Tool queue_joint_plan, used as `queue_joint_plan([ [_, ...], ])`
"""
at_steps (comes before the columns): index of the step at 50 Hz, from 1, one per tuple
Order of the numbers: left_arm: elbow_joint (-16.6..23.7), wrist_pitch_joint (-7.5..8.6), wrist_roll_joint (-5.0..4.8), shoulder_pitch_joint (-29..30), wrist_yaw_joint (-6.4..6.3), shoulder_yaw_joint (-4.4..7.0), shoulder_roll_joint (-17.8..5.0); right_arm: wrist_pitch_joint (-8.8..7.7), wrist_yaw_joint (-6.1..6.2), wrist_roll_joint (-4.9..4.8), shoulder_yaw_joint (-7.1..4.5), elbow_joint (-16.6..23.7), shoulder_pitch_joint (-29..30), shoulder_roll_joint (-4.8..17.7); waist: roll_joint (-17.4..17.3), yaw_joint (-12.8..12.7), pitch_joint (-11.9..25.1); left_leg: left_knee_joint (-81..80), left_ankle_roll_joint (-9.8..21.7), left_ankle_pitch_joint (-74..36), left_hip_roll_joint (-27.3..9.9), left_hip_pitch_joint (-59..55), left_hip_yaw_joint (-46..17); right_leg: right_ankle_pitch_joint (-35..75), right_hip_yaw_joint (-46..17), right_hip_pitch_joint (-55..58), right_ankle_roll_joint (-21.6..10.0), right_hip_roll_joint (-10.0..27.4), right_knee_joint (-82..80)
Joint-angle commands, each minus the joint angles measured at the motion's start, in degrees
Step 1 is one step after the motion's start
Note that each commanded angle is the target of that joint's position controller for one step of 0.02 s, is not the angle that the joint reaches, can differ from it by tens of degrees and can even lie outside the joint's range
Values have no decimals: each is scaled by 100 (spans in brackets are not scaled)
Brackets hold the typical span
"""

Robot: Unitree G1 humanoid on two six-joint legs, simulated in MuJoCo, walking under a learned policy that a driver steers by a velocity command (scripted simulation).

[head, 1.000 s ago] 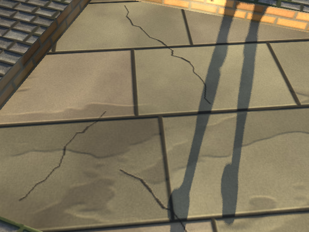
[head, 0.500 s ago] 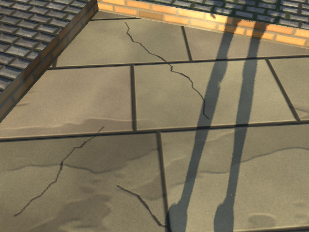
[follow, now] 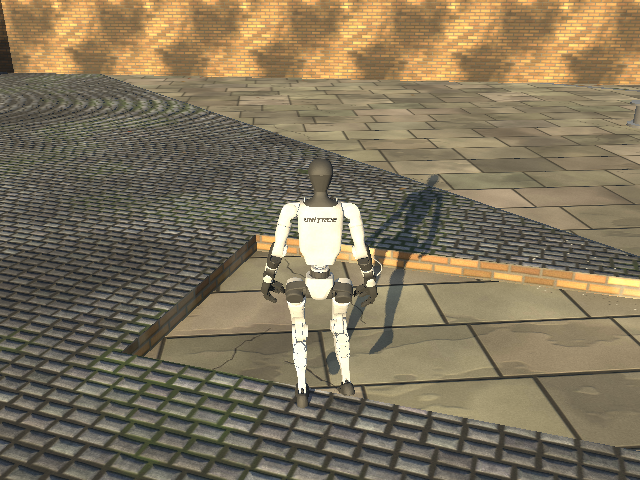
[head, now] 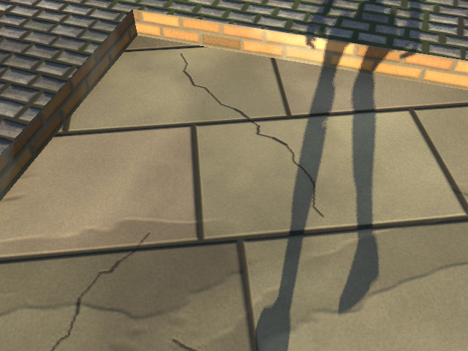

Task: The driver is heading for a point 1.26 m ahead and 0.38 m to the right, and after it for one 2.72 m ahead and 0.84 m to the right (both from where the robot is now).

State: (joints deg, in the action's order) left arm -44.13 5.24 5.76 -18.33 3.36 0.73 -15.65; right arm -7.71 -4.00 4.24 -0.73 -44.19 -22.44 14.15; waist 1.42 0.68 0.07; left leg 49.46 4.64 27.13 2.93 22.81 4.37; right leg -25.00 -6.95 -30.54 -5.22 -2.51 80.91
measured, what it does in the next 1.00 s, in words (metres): goes down, turning right: right foot 0.16 m lower, then left foot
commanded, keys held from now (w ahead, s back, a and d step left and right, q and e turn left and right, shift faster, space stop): w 0.04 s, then w+e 0.96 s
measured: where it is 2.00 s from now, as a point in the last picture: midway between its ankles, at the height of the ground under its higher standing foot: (352, 219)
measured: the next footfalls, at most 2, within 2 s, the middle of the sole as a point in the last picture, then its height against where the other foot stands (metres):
right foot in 0.30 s outside the picture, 0.16 m lower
left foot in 0.70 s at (228, 332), level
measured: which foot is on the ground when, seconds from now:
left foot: down 0.00-0.32, up 0.34-0.68, down 0.70-1.00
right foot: up 0.00-0.28, down 0.30-0.72, up 0.74-1.00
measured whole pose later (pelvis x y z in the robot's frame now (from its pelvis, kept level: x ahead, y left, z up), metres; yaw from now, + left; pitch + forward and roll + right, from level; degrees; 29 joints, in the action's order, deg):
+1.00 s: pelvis +0.56 -0.05 -0.11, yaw -29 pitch +3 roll +1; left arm -40.3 0.6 -1.0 -10.2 0.0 5.5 -16.9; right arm -5.1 0.9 0.2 -4.5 -46.5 -18.9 13.2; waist 2.9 3.0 0.4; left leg 17.8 1.3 12.5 0.2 8.0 6.1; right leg -7.3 -4.8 -41.8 -0.4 3.5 56.6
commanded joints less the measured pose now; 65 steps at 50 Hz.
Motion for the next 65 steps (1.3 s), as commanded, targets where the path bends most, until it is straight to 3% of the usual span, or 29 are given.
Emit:
queue_joint_plan([
  [1,482,-127,226,76,-103,-156,-88,46,86,152,289,310,758,-204,25,-435,-554,-2631,1677,304,-1964,611,-3357,1133,-523,-1958,157,840,-720],
  [2,451,-170,423,-31,-21,-262,139,-10,241,170,314,348,1029,-229,-140,-457,-233,-2288,1356,-26,-1342,1092,-2403,2329,-240,-1161,106,771,-1294],
  [4,371,-84,175,54,117,-218,-18,-244,558,202,317,309,810,-98,-93,-198,125,-1642,819,-228,-605,1477,-918,5064,287,-54,240,824,-3043],
  [7,674,-230,-3,1255,173,-189,-169,-196,483,114,280,-383,-689,389,-267,281,-590,-1547,786,640,-952,1323,-1135,5053,662,313,334,699,-4080],
  [8,991,-122,-1090,1840,35,-51,-230,-2,684,-882,-62,-436,-444,1006,-72,299,-607,-1311,701,-349,-1015,1355,-1330,5014,368,382,244,345,-4494],
  [9,1035,-82,-1175,2016,28,-85,-189,112,726,-873,-35,-511,-644,994,-42,391,-558,-949,582,-616,-1104,675,-1175,5006,382,136,252,256,-4802],
  [12,925,-111,-887,2097,186,-98,111,344,685,-607,-47,-800,-1133,467,-283,704,-536,104,353,-1016,-1201,-941,-1033,5115,334,-447,139,452,-5719],
  [14,499,-113,-823,904,235,53,61,454,616,-482,-92,-796,-696,453,-319,-4,-310,1286,336,-2184,-1309,-932,-916,4576,473,576,-125,530,-6120],
  [15,63,-139,-712,-265,175,264,-281,429,527,-417,-94,-720,-651,398,210,-480,341,2683,230,-3168,-947,-316,-325,4733,960,2454,-308,138,-6147],
  [16,-199,-214,-675,-870,115,378,-653,264,363,-329,-50,-675,-1156,-78,1287,-325,725,5373,-152,850,-308,2530,-78,6440,-26,5123,-897,947,-4769],
  [17,-51,-226,-718,-1221,29,362,-706,99,263,-519,57,-413,-1408,260,1099,-577,1856,6462,-274,1675,-406,3629,-708,5802,-1430,6348,-1627,1983,-4066],
  [18,43,-316,-775,-1089,-62,475,-919,-12,279,-564,-60,-43,-831,658,781,-748,1996,6288,-369,1319,-575,4031,-847,4410,-2146,6158,-1880,2121,-4836],
  [19,-156,-385,-786,-908,-188,616,-1315,-68,354,-813,6,372,-220,494,798,-592,1810,6159,-473,569,-571,4833,-832,991,-3462,5800,-2161,2488,-5855],
  [20,177,-312,-612,-164,-286,441,-763,-73,528,-713,-122,414,462,732,-503,-445,1270,4778,-398,-872,-840,4550,-1039,-22,-3516,4494,-1669,2437,-6469],
  [22,320,-147,-545,767,-302,311,-571,132,702,-492,-167,394,446,645,-540,279,114,3493,-719,-1346,-1001,3323,-1207,1306,-3050,1825,-1597,1978,-6751],
  [25,457,-89,-579,1100,-338,367,-602,188,734,-186,-256,555,702,538,-8,382,-14,877,-961,-2221,-900,1211,-842,2626,-1076,-100,-1169,700,-6676],
  [28,219,-166,-724,397,-472,466,-702,174,617,-371,-179,738,1483,203,241,-105,286,-885,-996,-3347,-498,292,-702,2423,-909,174,-1022,560,-6606],
  [31,162,-268,-805,41,-508,507,-589,196,558,-500,-259,900,1861,394,232,-261,274,-1658,-893,-2883,-440,541,-973,1456,-1570,1126,-905,799,-6226],
  [35,241,-324,-719,-40,-452,459,-335,40,498,-485,-481,802,1276,756,318,150,557,-2294,-339,-2018,-540,-1059,-1017,968,-1756,1178,-467,505,-5103],
  [36,311,-280,-653,-6,-409,340,44,30,533,-410,-567,665,413,1030,-307,491,1140,-2275,21,-1877,-1472,-2536,-1821,233,-1067,329,-174,34,-3499],
  [37,550,-214,-817,-452,-414,289,41,81,487,-343,-698,434,-197,1455,-2253,346,1747,-2848,825,-163,-2618,-3957,-4287,-808,-385,-1382,58,-458,-1920],
  [39,519,-232,-726,167,-421,475,-737,128,496,-428,-573,612,117,851,-1149,579,834,-3146,606,506,-2461,-3399,-4032,-18,-334,-2299,246,111,-770],
  [43,614,-354,-708,460,-371,510,-426,186,486,-351,-457,567,907,466,-816,74,75,-3625,418,-1659,-1762,-1676,-2062,859,-14,-1497,389,647,-1378],
  [57,1153,-335,-714,2127,-37,394,-75,281,506,-564,-684,-195,346,1030,-563,374,-365,-3711,298,-3296,-1939,-2393,77,2168,754,-918,186,590,-4321],
  [61,788,-324,-656,701,-61,682,-554,363,510,-654,-696,-346,411,1262,-626,-595,451,-1574,68,-6333,-1731,-2202,595,1816,1333,1732,-379,-175,-5186],
  [62,525,-339,-659,-296,-148,848,-959,343,535,-552,-608,-300,394,1088,-331,-1010,1020,-36,-159,-5042,-1541,-823,653,2048,463,3639,-630,330,-5041],
  [63,448,-281,-684,-442,-187,904,-1656,218,439,-382,-306,-11,-138,292,1294,-464,1659,2186,-520,93,-501,1666,378,1188,-2794,5517,-1692,2066,-5552],
  [64,487,-269,-634,-848,-224,751,-1179,17,349,-610,-377,-145,154,737,873,-849,2375,2991,-431,659,-384,2128,-830,692,-3809,5651,-1849,2458,-6271],
  [65,457,-227,-586,-475,-223,656,-882,-38,330,-811,-468,11,745,1007,705,-895,1552,3074,-338,151,-657,2574,-847,1278,-2696,5133,-1498,2221,-6261],
])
